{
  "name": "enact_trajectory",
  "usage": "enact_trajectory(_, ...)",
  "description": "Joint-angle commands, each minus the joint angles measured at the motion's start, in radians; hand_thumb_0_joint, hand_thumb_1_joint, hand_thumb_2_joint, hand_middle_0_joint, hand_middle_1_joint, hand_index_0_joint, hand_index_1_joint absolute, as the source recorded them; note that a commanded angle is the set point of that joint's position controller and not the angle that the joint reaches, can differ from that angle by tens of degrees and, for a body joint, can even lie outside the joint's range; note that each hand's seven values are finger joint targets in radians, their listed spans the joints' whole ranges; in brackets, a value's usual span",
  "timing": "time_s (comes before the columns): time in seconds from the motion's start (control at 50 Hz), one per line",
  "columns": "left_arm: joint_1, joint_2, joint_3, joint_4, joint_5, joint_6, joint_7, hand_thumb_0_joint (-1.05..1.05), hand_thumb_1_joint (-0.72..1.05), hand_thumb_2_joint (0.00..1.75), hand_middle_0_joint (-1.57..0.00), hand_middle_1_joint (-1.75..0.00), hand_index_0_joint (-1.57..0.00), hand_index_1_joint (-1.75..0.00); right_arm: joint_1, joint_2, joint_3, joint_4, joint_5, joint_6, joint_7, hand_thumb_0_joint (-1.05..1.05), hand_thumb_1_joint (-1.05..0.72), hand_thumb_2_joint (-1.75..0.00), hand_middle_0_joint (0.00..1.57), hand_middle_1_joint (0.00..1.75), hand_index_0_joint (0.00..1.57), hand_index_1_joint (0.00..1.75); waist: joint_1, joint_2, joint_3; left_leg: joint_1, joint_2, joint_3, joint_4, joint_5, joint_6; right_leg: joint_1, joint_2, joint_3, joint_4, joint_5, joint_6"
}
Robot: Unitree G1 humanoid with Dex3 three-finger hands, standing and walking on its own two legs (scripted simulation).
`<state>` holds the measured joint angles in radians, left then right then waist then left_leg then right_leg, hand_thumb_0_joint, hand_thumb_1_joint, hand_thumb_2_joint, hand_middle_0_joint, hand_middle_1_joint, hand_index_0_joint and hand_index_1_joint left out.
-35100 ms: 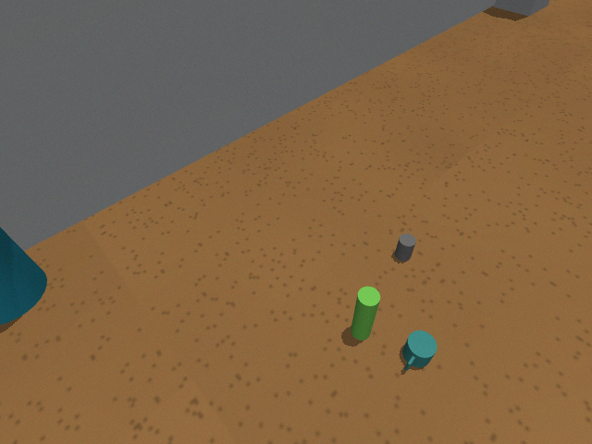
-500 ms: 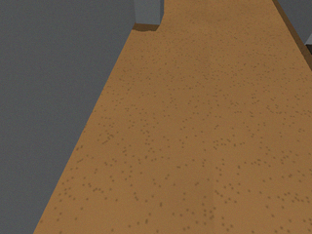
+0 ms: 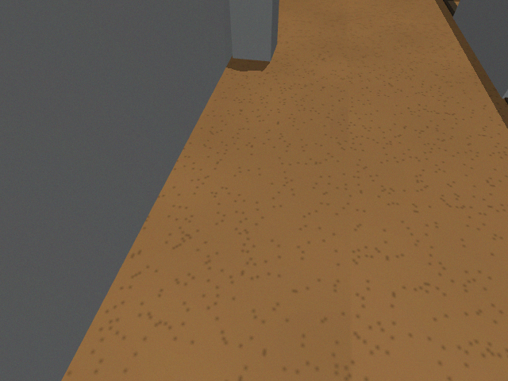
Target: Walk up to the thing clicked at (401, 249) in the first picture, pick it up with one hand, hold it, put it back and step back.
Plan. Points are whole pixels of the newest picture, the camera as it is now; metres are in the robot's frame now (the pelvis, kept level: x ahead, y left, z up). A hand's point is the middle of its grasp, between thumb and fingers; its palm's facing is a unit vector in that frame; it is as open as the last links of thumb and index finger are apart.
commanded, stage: walk up
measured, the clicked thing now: out of the picture -0.35 -0.35 -0.72
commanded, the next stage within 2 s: stand in 0.30 s
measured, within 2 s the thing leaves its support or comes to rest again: neither
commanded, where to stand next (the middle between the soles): +0.04 +0.00 m, yaw -4 degrees
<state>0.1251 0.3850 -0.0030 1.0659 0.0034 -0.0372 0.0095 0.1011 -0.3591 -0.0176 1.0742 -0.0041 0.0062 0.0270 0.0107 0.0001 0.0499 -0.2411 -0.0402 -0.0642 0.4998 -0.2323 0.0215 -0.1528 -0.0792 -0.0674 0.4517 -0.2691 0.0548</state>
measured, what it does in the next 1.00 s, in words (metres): stands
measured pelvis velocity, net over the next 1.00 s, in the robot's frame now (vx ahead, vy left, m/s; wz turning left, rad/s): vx -0.01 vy -0.03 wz -0.02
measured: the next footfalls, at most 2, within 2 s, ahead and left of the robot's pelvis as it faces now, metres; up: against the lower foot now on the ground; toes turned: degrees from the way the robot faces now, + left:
none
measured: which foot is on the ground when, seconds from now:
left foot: down 0.00-1.00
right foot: down 0.00-1.00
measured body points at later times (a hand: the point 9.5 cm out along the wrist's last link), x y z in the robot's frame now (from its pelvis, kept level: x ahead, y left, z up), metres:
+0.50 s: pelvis +0.00 -0.02 +0.01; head +0.02 -0.02 +0.46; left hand +0.08 +0.29 -0.12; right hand +0.10 -0.31 -0.13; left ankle +0.02 +0.11 -0.74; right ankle -0.02 -0.15 -0.74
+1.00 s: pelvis -0.01 -0.03 +0.01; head -0.01 -0.03 +0.46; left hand +0.06 +0.27 -0.12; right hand +0.06 -0.34 -0.13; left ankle +0.02 +0.11 -0.74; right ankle -0.02 -0.15 -0.74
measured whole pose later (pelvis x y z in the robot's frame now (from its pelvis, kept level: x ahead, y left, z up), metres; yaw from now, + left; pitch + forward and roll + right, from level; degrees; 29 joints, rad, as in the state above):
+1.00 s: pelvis -0.01 -0.03 +0.01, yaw -1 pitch -2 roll +0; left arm 0.11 0.35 0.01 1.15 0.01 0.00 -0.01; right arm 0.10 -0.35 -0.01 1.15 -0.01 0.00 0.02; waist 0.00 0.01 0.05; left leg -0.16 0.02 -0.07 0.34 -0.14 -0.03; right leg -0.10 -0.02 -0.07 0.33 -0.19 0.01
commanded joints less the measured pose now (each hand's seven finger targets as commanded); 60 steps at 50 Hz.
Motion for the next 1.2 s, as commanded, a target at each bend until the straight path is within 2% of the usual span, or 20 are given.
enact_trajectory(0.0, -0.041, 0.211, 0.044, -0.042, 0.000, -0.017, 0.014, 0.00, 0.90, 0.90, -0.20, -0.30, -0.20, -0.30, -0.067, -0.216, -0.046, -0.054, -0.001, -0.025, -0.019, 0.00, -0.90, -0.90, 0.20, 0.30, 0.20, 0.30, 0.002, 0.046, -0.111, 0.039, 0.136, -0.122, -0.134, 0.242, 0.035, 0.061, -0.057, 0.043, -0.065, 0.136, -0.065)
enact_trajectory(0.04, -0.044, 0.209, 0.043, -0.030, 0.004, -0.016, 0.014, 0.00, 0.90, 0.90, -0.20, -0.30, -0.20, -0.30, -0.078, -0.217, -0.047, -0.049, -0.001, -0.024, -0.018, 0.00, -0.90, -0.90, 0.20, 0.30, 0.20, 0.30, 0.003, 0.045, -0.094, 0.031, 0.137, -0.128, -0.148, 0.209, 0.034, 0.063, -0.054, 0.044, -0.087, 0.108, -0.065)
enact_trajectory(0.12, -0.058, 0.209, 0.044, -0.016, 0.005, -0.017, 0.011, 0.00, 0.90, 0.90, -0.20, -0.30, -0.20, -0.30, -0.081, -0.216, -0.043, -0.033, 0.000, -0.023, -0.017, 0.00, -0.90, -0.90, 0.20, 0.30, 0.20, 0.30, 0.000, 0.045, -0.085, 0.032, 0.126, -0.115, -0.165, 0.183, 0.022, 0.077, -0.063, 0.052, -0.115, 0.121, -0.062)
enact_trajectory(0.18, -0.071, 0.210, 0.046, -0.008, 0.006, -0.019, 0.010, 0.00, 0.90, 0.90, -0.20, -0.30, -0.20, -0.30, -0.078, -0.215, -0.041, -0.022, 0.000, -0.024, -0.017, 0.00, -0.90, -0.90, 0.20, 0.30, 0.20, 0.30, -0.002, 0.029, -0.103, 0.055, 0.125, -0.102, -0.157, 0.235, 0.017, 0.095, -0.074, 0.057, -0.128, 0.149, -0.064)
enact_trajectory(0.26, -0.075, 0.213, 0.048, 0.000, 0.009, -0.018, 0.010, 0.00, 0.90, 0.90, -0.20, -0.30, -0.20, -0.30, -0.084, -0.215, -0.040, -0.016, 0.001, -0.021, -0.018, 0.00, -0.90, -0.90, 0.20, 0.30, 0.20, 0.30, -0.004, 0.004, -0.096, 0.075, 0.119, -0.090, -0.150, 0.235, 0.014, 0.084, -0.078, 0.062, -0.149, 0.151, -0.062)
enact_trajectory(0.28, -0.074, 0.192, 0.042, 0.010, 0.004, -0.008, 0.008, 0.00, 0.90, 0.90, -0.20, -0.30, -0.20, -0.30, -0.085, -0.193, -0.033, -0.017, 0.001, -0.029, -0.023, 0.00, -0.90, -0.90, 0.20, 0.30, 0.20, 0.30, -0.008, -0.050, -0.083, 0.094, 0.148, -0.104, -0.165, 0.308, 0.007, 0.064, -0.069, 0.069, -0.143, 0.189, -0.060)
enact_trajectory(0.36, -0.074, 0.182, 0.044, 0.012, 0.002, 0.002, 0.007, 0.00, 0.90, 0.90, -0.20, -0.30, -0.20, -0.30, -0.082, -0.211, -0.033, -0.007, 0.000, -0.037, -0.029, 0.00, -0.90, -0.90, 0.20, 0.30, 0.20, 0.30, -0.002, -0.013, -0.105, 0.116, 0.153, -0.091, -0.162, 0.374, 0.000, 0.095, -0.067, 0.066, -0.146, 0.227, -0.056)
enact_trajectory(0.4, -0.062, 0.179, 0.043, 0.018, 0.000, 0.003, 0.006, 0.00, 0.90, 0.90, -0.20, -0.30, -0.20, -0.30, -0.092, -0.211, -0.034, -0.008, 0.001, -0.037, -0.030, 0.00, -0.90, -0.90, 0.20, 0.30, 0.20, 0.30, -0.002, 0.007, -0.112, 0.128, 0.151, -0.085, -0.167, 0.350, -0.003, 0.092, -0.066, 0.073, -0.158, 0.213, -0.056)
enact_trajectory(0.46, -0.070, 0.184, 0.047, 0.018, 0.002, 0.000, 0.006, 0.00, 0.90, 0.90, -0.20, -0.30, -0.20, -0.30, -0.095, -0.204, -0.032, -0.007, 0.002, -0.036, -0.031, 0.00, -0.90, -0.90, 0.20, 0.30, 0.20, 0.30, -0.004, -0.007, -0.133, 0.134, 0.154, -0.078, -0.161, 0.369, -0.003, 0.118, -0.071, 0.075, -0.157, 0.261, -0.056)
enact_trajectory(0.62, -0.071, 0.190, 0.054, 0.026, 0.006, 0.007, 0.003, 0.00, 0.90, 0.90, -0.20, -0.30, -0.20, -0.30, -0.096, -0.193, -0.026, 0.002, -0.002, -0.033, -0.034, 0.00, -0.90, -0.90, 0.20, 0.30, 0.20, 0.30, -0.005, 0.006, -0.101, 0.121, 0.152, -0.068, -0.184, 0.286, -0.009, 0.096, -0.069, 0.090, -0.185, 0.205, -0.062)
enact_trajectory(0.7, -0.065, 0.181, 0.054, 0.030, 0.009, 0.008, 0.001, 0.00, 0.90, 0.90, -0.20, -0.30, -0.20, -0.30, -0.096, -0.194, -0.026, 0.004, -0.003, -0.030, -0.033, 0.00, -0.90, -0.90, 0.20, 0.30, 0.20, 0.30, -0.004, 0.001, -0.066, 0.097, 0.147, -0.070, -0.200, 0.181, -0.011, 0.072, -0.064, 0.094, -0.207, 0.114, -0.060)
enact_trajectory(0.76, -0.070, 0.186, 0.054, 0.027, 0.007, 0.006, -0.001, 0.00, 0.90, 0.90, -0.20, -0.30, -0.20, -0.30, -0.091, -0.193, -0.024, 0.007, -0.002, -0.032, -0.030, 0.00, -0.90, -0.90, 0.20, 0.30, 0.20, 0.30, -0.006, -0.004, -0.064, 0.111, 0.150, -0.075, -0.206, 0.177, -0.013, 0.052, -0.064, 0.101, -0.212, 0.095, -0.065)
enact_trajectory(0.82, -0.067, 0.184, 0.054, 0.029, 0.009, 0.008, -0.002, 0.00, 0.90, 0.90, -0.20, -0.30, -0.20, -0.30, -0.081, -0.195, -0.025, 0.011, -0.004, -0.030, -0.030, 0.00, -0.90, -0.90, 0.20, 0.30, 0.20, 0.30, -0.011, -0.002, -0.042, 0.088, 0.144, -0.072, -0.212, 0.112, -0.014, 0.038, -0.062, 0.107, -0.222, 0.051, -0.064)
enact_trajectory(0.86, -0.067, 0.183, 0.054, 0.027, 0.009, 0.009, -0.003, 0.00, 0.90, 0.90, -0.20, -0.30, -0.20, -0.30, -0.075, -0.196, -0.024, 0.013, -0.005, -0.030, -0.028, 0.00, -0.90, -0.90, 0.20, 0.30, 0.20, 0.30, -0.009, 0.007, -0.023, 0.073, 0.139, -0.073, -0.218, 0.065, -0.016, 0.018, -0.059, 0.112, -0.228, -0.013, -0.066)
enact_trajectory(0.96, -0.061, 0.187, 0.058, 0.022, 0.009, 0.009, -0.006, 0.00, 0.90, 0.90, -0.20, -0.30, -0.20, -0.30, -0.062, -0.198, -0.023, 0.013, -0.007, -0.033, -0.028, 0.00, -0.90, -0.90, 0.20, 0.30, 0.20, 0.30, -0.006, 0.000, -0.048, 0.066, 0.148, -0.079, -0.221, 0.085, -0.011, 0.047, -0.058, 0.111, -0.213, 0.032, -0.069)
enact_trajectory(1.08, -0.054, 0.187, 0.057, 0.020, 0.005, 0.008, -0.006, 0.00, 0.90, 0.90, -0.20, -0.30, -0.20, -0.30, -0.048, -0.202, -0.018, 0.019, -0.005, -0.037, -0.032, 0.00, -0.90, -0.90, 0.20, 0.30, 0.20, 0.30, -0.006, 0.006, -0.085, 0.099, 0.157, -0.073, -0.203, 0.203, -0.010, 0.073, -0.062, 0.112, -0.195, 0.141, -0.068)
enact_trajectory(1.18, -0.054, 0.184, 0.055, 0.019, 0.004, 0.013, -0.006, 0.00, 0.90, 0.90, -0.20, -0.30, -0.20, -0.30, -0.043, -0.199, -0.014, 0.020, -0.005, -0.036, -0.035, 0.00, -0.90, -0.90, 0.20, 0.30, 0.20, 0.30, -0.003, 0.003, -0.084, 0.097, 0.161, -0.068, -0.207, 0.227, -0.013, 0.074, -0.058, 0.104, -0.185, 0.142, -0.070)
